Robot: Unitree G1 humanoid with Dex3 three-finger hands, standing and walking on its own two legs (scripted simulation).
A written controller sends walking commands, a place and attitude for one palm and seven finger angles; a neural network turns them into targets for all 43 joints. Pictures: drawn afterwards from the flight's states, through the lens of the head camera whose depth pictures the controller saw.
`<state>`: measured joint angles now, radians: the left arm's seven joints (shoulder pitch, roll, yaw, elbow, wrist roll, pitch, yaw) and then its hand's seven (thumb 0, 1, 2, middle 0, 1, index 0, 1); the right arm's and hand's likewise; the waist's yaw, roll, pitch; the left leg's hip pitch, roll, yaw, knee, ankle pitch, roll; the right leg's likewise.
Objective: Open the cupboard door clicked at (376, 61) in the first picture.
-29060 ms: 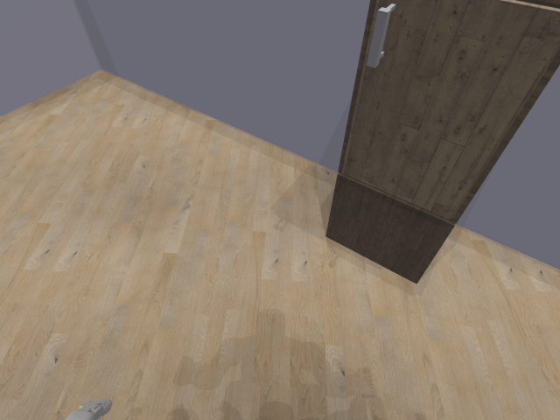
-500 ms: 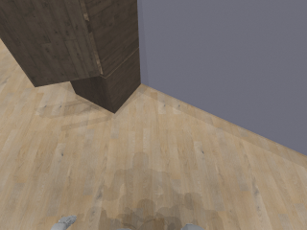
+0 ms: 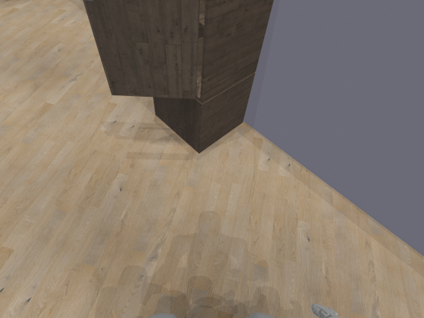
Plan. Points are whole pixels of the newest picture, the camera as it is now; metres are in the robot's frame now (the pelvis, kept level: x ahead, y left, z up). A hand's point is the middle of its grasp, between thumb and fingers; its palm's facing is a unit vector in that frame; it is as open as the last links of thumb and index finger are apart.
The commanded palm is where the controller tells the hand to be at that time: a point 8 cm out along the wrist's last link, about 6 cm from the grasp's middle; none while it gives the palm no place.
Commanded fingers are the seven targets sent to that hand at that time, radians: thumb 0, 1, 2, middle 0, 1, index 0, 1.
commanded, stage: take the last steps up to it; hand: left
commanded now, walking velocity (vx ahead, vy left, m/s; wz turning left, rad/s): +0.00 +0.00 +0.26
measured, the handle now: out of the picture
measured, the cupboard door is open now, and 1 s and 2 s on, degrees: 47 47 47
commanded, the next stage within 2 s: come to a stop and stand still in 1.28 s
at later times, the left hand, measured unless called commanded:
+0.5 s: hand out of the picture +0.02 +0.20 -0.16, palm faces +0.22 -0.96 -0.18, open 7.3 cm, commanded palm none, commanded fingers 0.00 0.90 0.90 -0.20 -0.30 -0.20 -0.30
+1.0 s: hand (93, 226) +0.31 +0.30 -0.15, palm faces +0.15 -0.96 -0.22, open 7.3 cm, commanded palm none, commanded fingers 0.00 0.90 0.90 -0.20 -0.30 -0.20 -0.30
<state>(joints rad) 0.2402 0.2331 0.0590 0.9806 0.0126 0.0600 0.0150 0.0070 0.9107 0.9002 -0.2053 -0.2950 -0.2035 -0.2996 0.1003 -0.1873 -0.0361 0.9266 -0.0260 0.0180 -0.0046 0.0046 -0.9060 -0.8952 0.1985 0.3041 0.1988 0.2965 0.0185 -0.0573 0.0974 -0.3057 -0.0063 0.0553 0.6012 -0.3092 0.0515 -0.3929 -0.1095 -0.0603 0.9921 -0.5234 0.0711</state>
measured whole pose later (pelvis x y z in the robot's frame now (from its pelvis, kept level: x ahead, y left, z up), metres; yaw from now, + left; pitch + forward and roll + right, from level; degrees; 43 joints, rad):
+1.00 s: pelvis +0.23 +0.11 +0.00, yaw +8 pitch +0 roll +3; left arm 0.16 0.15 0.05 0.97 0.03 -0.05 -0.02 0.00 0.91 0.90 -0.20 -0.29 -0.20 -0.30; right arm 0.35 -0.17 -0.04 1.11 -0.03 -0.03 0.00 0.00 -0.91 -0.90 0.20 0.30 0.20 0.30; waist -0.01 0.02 0.03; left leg -0.16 0.00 0.16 0.57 -0.40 0.02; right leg -0.35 -0.06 -0.12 0.61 -0.25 -0.04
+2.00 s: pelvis +0.41 +0.16 +0.01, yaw +6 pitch +0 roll +1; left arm 0.17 0.17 0.02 0.99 0.02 0.01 0.02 0.00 0.91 0.90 -0.20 -0.29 -0.20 -0.30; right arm 0.22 -0.22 -0.06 1.05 -0.01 0.07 -0.01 0.00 -0.91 -0.90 0.20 0.30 0.20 0.30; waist -0.03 0.03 0.05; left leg -0.41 0.01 0.04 0.86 -0.47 -0.04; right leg -0.22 -0.05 -0.04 0.52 -0.30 0.00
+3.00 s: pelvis +0.40 +0.16 +0.01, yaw +5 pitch +0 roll +1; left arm 0.22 0.17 -0.02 1.09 0.01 -0.01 0.02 0.01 0.93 0.90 -0.21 -0.30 -0.20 -0.30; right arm 0.26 -0.17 0.01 1.10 -0.02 -0.02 -0.02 0.00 -0.91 -0.90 0.20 0.30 0.20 0.30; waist -0.01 0.02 0.04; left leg -0.19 0.01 0.08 0.44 -0.25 0.00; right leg -0.24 -0.03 0.01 0.51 -0.28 0.01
